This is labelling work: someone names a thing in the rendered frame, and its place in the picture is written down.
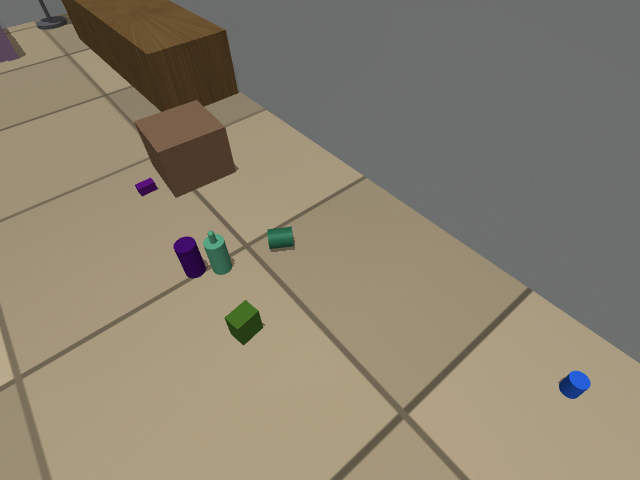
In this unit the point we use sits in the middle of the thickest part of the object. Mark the floor lamp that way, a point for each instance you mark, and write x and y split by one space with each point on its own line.
50 22

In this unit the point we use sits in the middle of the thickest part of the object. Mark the armchair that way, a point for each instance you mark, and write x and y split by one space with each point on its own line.
7 52

